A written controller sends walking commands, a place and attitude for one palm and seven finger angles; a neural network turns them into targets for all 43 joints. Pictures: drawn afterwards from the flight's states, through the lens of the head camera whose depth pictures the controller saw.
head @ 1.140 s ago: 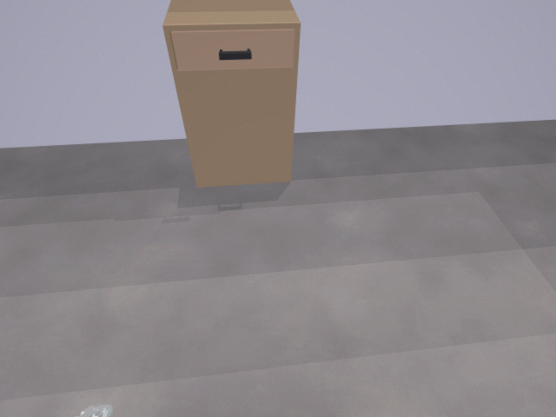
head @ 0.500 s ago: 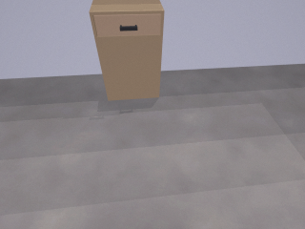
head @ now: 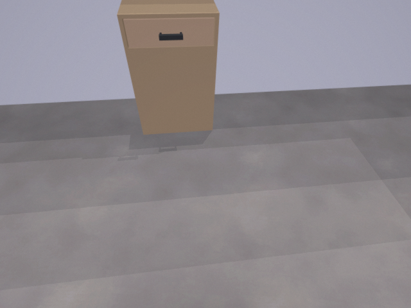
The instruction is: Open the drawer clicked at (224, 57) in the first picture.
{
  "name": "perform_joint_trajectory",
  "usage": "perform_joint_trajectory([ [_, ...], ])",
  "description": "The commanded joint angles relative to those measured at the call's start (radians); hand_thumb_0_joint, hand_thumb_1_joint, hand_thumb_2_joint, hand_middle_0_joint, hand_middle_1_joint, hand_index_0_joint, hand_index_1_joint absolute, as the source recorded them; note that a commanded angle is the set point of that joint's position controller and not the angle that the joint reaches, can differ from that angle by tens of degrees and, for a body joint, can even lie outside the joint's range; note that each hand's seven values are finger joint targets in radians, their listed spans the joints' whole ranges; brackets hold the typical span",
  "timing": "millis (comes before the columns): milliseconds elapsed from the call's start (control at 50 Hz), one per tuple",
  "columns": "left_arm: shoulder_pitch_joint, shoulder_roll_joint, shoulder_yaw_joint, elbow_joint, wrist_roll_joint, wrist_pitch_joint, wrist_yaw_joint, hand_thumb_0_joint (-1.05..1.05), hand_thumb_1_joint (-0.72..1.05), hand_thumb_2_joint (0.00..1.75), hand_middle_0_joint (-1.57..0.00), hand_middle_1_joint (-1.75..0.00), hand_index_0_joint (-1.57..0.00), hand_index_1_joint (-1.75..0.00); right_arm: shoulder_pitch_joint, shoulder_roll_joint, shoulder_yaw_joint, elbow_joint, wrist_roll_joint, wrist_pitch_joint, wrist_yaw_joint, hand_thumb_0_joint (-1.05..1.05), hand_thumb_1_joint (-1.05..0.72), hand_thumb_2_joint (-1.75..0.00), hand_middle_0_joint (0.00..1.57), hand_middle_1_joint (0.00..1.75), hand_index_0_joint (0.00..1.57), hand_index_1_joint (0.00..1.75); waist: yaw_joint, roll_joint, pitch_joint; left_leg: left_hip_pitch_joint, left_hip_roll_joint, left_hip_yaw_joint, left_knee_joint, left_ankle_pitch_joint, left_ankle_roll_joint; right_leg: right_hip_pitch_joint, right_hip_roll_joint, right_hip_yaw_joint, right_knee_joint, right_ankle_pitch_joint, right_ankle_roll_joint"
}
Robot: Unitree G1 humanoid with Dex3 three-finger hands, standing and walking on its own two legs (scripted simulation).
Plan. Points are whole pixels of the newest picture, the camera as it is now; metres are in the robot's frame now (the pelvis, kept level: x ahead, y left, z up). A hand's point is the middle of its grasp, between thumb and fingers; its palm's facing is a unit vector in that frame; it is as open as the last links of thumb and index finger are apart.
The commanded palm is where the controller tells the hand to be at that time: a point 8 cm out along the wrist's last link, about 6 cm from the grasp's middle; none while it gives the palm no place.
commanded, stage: look at it before walking up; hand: left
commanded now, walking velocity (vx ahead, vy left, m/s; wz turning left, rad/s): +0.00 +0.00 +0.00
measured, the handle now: (170, 35) +1.37 +0.26 -0.06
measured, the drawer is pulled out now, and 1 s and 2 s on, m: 0.00 0.00 0.00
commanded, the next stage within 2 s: walk to a spot facing it in 0.30 s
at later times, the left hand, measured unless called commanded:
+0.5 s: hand out of the picture +0.07 +0.25 -0.16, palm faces -0.01 -0.95 -0.32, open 7.4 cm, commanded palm none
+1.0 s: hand out of the picture +0.10 +0.13 -0.17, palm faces -0.02 -0.98 -0.18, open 7.4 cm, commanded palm none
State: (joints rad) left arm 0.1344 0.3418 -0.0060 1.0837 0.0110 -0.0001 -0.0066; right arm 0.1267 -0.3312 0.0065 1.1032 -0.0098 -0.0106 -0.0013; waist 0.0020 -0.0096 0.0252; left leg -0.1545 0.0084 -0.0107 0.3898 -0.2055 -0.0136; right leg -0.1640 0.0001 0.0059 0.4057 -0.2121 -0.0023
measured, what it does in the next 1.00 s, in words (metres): walks ahead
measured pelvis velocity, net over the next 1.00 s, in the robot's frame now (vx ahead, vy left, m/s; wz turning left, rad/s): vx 0.16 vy -0.04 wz -0.12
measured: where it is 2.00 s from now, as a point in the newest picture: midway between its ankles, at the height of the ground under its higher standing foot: (221, 244)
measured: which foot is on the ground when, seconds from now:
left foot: down 0.00-0.82, up 0.84-1.00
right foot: down 0.00-1.00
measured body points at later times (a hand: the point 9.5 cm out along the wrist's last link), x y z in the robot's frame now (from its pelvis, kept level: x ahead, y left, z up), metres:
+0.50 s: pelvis +0.01 +0.00 +0.00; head +0.00 +0.01 +0.45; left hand +0.07 +0.30 -0.14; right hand +0.09 -0.29 -0.13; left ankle +0.00 +0.13 -0.74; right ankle +0.01 -0.12 -0.74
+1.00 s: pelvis +0.16 -0.04 -0.01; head +0.17 -0.04 +0.44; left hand +0.10 +0.18 -0.16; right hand +0.13 -0.27 -0.17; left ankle +0.16 +0.10 -0.65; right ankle +0.05 -0.10 -0.74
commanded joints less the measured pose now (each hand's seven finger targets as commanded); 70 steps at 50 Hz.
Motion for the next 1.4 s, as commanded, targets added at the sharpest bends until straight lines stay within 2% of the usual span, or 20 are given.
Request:
perform_joint_trajectory([
  [0,-0.041,0.204,0.038,-0.066,0.0,-0.025,0.017,0.0,0.9,0.9,-0.2,-0.3,-0.2,-0.3,-0.043,-0.21,-0.043,-0.064,0.001,-0.024,-0.011,0.0,-0.9,-0.9,0.2,0.3,0.2,0.3,-0.002,0.004,-0.062,0.014,0.109,-0.091,-0.063,0.123,0.041,0.009,-0.119,0.109,-0.083,0.098,-0.032],
  [380,-0.035,0.205,0.036,-0.058,0.001,-0.024,0.017,0.0,0.9,0.9,-0.2,-0.3,-0.2,-0.3,-0.055,-0.215,-0.041,-0.06,0.002,-0.021,-0.011,0.0,-0.9,-0.9,0.2,0.3,0.2,0.3,0.0,0.014,-0.038,0.032,0.112,-0.092,-0.083,0.131,0.04,0.01,-0.119,0.102,-0.101,0.106,-0.028],
  [420,0.041,0.077,0.009,-0.026,0.0,-0.004,0.021,0.0,0.9,0.9,-0.2,-0.3,-0.2,-0.3,0.013,-0.083,-0.011,-0.03,-0.006,-0.004,-0.006,0.0,-0.9,-0.9,0.2,0.3,0.2,0.3,0.0,-0.002,-0.063,0.04,0.103,-0.059,-0.06,0.008,0.021,0.008,-0.11,0.1,-0.091,-0.046,-0.014],
  [540,0.118,0.081,0.032,-0.041,0.014,0.011,-0.005,0.0,0.9,0.9,-0.2,-0.3,-0.2,-0.3,0.069,-0.096,-0.031,-0.044,-0.018,0.006,0.002,0.0,-0.9,-0.9,0.2,0.3,0.2,0.3,0.006,0.006,0.115,-0.111,0.096,-0.066,-0.045,-0.423,0.047,-0.151,-0.067,0.155,-0.066,-0.415,-0.056],
  [680,0.101,-0.029,0.037,-0.1,0.012,-0.027,-0.014,0.0,0.9,0.9,-0.2,-0.3,-0.2,-0.3,0.25,-0.105,-0.067,-0.024,-0.008,-0.031,-0.011,0.0,-0.9,-0.9,0.2,0.3,0.2,0.3,-0.049,0.199,0.13,0.098,0.316,-0.27,-0.157,-0.26,0.193,-0.382,-0.002,-0.038,0.32,-0.254,-0.026],
  [740,0.129,-0.055,0.045,-0.097,0.008,-0.045,-0.017,0.0,0.9,0.9,-0.2,-0.3,-0.2,-0.3,0.268,-0.06,-0.062,-0.007,-0.011,-0.041,-0.017,0.0,-0.9,-0.9,0.2,0.3,0.2,0.3,-0.023,0.152,0.118,0.092,0.3,-0.16,-0.035,0.085,0.178,-0.294,-0.028,-0.06,0.229,-0.246,-0.029],
  [760,0.235,-0.068,0.051,-0.061,0.011,-0.05,-0.017,0.0,0.9,0.9,-0.2,-0.3,-0.2,-0.3,0.229,-0.048,-0.059,-0.014,-0.011,-0.041,-0.018,0.0,-0.9,-0.9,0.2,0.3,0.2,0.3,0.035,0.122,0.072,-0.017,0.244,-0.054,0.101,0.114,0.129,-0.087,-0.023,-0.071,0.104,-0.141,-0.042],
  [780,0.39,-0.02,0.068,-0.006,0.016,-0.058,-0.012,0.0,0.9,0.9,-0.2,-0.3,-0.2,-0.3,0.186,-0.006,-0.052,-0.039,-0.004,-0.048,-0.014,0.0,-0.9,-0.9,0.2,0.3,0.2,0.3,0.102,-0.047,0.005,-0.227,0.144,0.077,0.372,0.124,0.07,0.185,-0.099,0.084,0.006,-0.077,-0.084],
  [800,0.563,0.091,0.098,0.046,0.016,-0.071,0.007,0.0,0.9,0.9,-0.2,-0.3,-0.2,-0.3,0.116,0.067,-0.035,-0.096,0.004,-0.063,-0.004,0.0,-0.9,-0.9,0.2,0.3,0.2,0.3,0.151,-0.355,-0.027,-0.525,0.016,0.182,0.662,-0.27,0.016,0.381,-0.365,0.493,-0.137,0.095,-0.182],
  [820,0.618,0.083,0.086,0.073,0.0,-0.071,0.02,0.0,0.9,0.9,-0.2,-0.3,-0.2,-0.3,0.054,0.023,-0.045,-0.113,-0.003,-0.066,-0.006,0.0,-0.9,-0.9,0.2,0.3,0.2,0.3,0.158,-0.244,-0.008,-0.575,0.041,0.066,0.78,-0.344,0.027,0.362,-0.401,0.549,-0.133,0.227,-0.214],
  [900,0.492,-0.055,0.052,0.044,0.016,-0.073,0.032,0.0,0.9,0.9,-0.2,-0.3,-0.2,-0.3,0.023,0.093,-0.05,-0.093,-0.013,-0.05,0.005,0.0,-0.9,-0.9,0.2,0.3,0.2,0.3,0.078,-0.027,0.124,-0.62,0.111,0.064,0.824,-0.171,0.013,0.228,-0.307,0.291,-0.122,0.394,-0.193],
  [980,0.443,-0.085,0.04,0.039,0.016,-0.085,0.037,0.0,0.9,0.9,-0.2,-0.3,-0.2,-0.3,0.037,0.127,-0.055,-0.102,-0.008,-0.025,0.022,0.0,-0.9,-0.9,0.2,0.3,0.2,0.3,0.014,-0.096,0.135,-0.558,0.096,0.12,0.714,-0.031,-0.007,0.118,-0.216,0.114,-0.186,0.445,-0.15],
  [1100,0.436,-0.08,0.046,0.055,0.01,-0.091,0.047,0.0,0.9,0.9,-0.2,-0.3,-0.2,-0.3,-0.071,0.137,-0.044,-0.158,0.005,-0.04,0.035,0.0,-0.9,-0.9,0.2,0.3,0.2,0.3,0.012,-0.128,0.146,-0.384,0.047,0.185,0.368,0.083,0.027,0.111,-0.175,0.026,-0.189,0.664,-0.119],
  [1140,0.421,-0.052,0.057,0.061,0.012,-0.092,0.049,0.0,0.9,0.9,-0.2,-0.3,-0.2,-0.3,0.009,0.121,-0.053,-0.137,0.001,-0.05,0.023,0.0,-0.9,-0.9,0.2,0.3,0.2,0.3,-0.027,-0.134,0.083,-0.215,-0.004,0.204,0.31,0.062,0.059,0.128,-0.19,0.013,-0.069,0.866,-0.115],
  [1180,0.385,-0.039,0.063,0.045,0.007,-0.093,0.047,0.0,0.9,0.9,-0.2,-0.3,-0.2,-0.3,0.271,0.061,-0.073,-0.057,-0.01,-0.057,0.008,0.0,-0.9,-0.9,0.2,0.3,0.2,0.3,-0.144,-0.107,-0.057,0.068,-0.01,0.162,0.205,0.115,0.092,0.08,-0.166,-0.016,0.247,0.832,-0.083],
  [1200,0.425,-0.069,0.065,0.039,-0.002,-0.093,0.04,0.0,0.9,0.9,-0.2,-0.3,-0.2,-0.3,0.394,-0.012,-0.09,-0.028,-0.024,-0.056,-0.004,0.0,-0.9,-0.9,0.2,0.3,0.2,0.3,-0.177,0.002,-0.182,0.301,0.119,0.009,0.206,0.15,0.136,-0.068,-0.105,-0.042,0.494,0.545,-0.062],
  [1220,0.499,-0.142,0.056,0.025,-0.019,-0.087,0.025,0.0,0.9,0.9,-0.2,-0.3,-0.2,-0.3,0.451,-0.104,-0.115,-0.021,-0.035,-0.059,-0.011,0.0,-0.9,-0.9,0.2,0.3,0.2,0.3,-0.143,0.257,-0.287,0.467,0.428,-0.445,0.058,0.158,0.261,-0.307,0.056,-0.067,0.876,-0.263,-0.04],
  [1240,0.435,-0.136,0.052,-0.007,-0.01,-0.086,0.027,0.0,0.9,0.9,-0.2,-0.3,-0.2,-0.3,0.416,-0.116,-0.112,-0.029,-0.006,-0.047,-0.012,0.0,-0.9,-0.9,0.2,0.3,0.2,0.3,-0.116,0.188,-0.254,0.357,0.48,-0.58,-0.08,0.032,0.301,-0.359,0.03,0.036,1.045,-0.342,-0.06],
  [1300,0.3,-0.154,0.058,-0.025,0.013,-0.063,0.011,0.0,0.9,0.9,-0.2,-0.3,-0.2,-0.3,0.191,0.072,-0.069,-0.072,-0.01,-0.067,-0.017,0.0,-0.9,-0.9,0.2,0.3,0.2,0.3,-0.025,0.044,0.085,-0.105,0.38,-0.302,-0.194,-0.178,0.214,-0.412,-0.098,0.039,1.027,-0.127,-0.043],
  [1380,0.364,-0.199,0.059,-0.014,0.028,-0.012,-0.001,0.0,0.9,0.9,-0.2,-0.3,-0.2,-0.3,0.169,0.117,-0.058,-0.061,-0.007,-0.094,-0.016,0.0,-0.9,-0.9,0.2,0.3,0.2,0.3,0.056,0.089,0.066,-0.242,0.272,-0.014,-0.217,-0.052,0.149,-0.33,-0.124,0.011,0.881,-0.028,-0.014],
])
